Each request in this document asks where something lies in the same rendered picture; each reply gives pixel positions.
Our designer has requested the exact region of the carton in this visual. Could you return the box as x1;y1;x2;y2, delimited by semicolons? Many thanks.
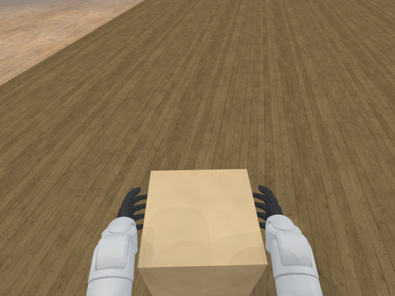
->
138;169;268;296

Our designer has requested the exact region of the left robot hand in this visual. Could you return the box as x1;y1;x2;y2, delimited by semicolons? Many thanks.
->
117;187;148;230

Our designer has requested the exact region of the right robot forearm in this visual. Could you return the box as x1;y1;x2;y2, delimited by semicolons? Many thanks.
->
265;215;323;296

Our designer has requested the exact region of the left robot forearm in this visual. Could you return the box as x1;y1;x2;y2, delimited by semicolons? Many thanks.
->
86;217;138;296

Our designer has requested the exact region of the right robot hand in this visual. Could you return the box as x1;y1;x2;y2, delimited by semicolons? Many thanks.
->
252;185;283;230

